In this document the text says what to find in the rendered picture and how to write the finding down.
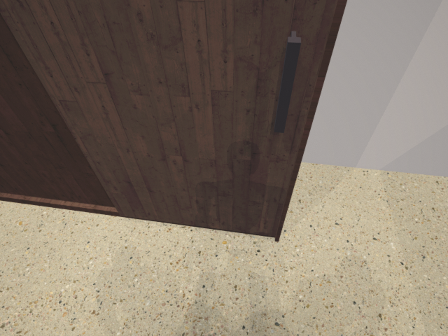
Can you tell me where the handle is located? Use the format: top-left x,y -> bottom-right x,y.
274,31 -> 301,133

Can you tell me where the wardrobe door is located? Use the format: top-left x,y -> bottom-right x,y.
0,14 -> 115,207
0,0 -> 336,237

